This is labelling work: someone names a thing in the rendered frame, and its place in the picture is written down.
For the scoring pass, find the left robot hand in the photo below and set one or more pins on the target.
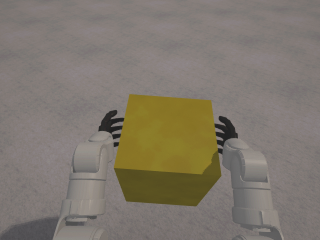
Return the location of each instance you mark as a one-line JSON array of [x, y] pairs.
[[107, 122]]

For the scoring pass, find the left robot forearm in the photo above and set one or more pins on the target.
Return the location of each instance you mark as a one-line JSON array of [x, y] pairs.
[[86, 188]]

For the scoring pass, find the right robot forearm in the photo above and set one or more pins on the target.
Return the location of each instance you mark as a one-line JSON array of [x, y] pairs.
[[253, 206]]

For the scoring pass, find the carton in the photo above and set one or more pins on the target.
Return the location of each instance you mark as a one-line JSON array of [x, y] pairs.
[[167, 152]]

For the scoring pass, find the right robot hand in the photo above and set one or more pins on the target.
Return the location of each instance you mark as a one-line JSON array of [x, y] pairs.
[[228, 129]]

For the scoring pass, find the left robot upper arm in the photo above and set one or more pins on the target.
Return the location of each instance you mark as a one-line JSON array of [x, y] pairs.
[[82, 232]]

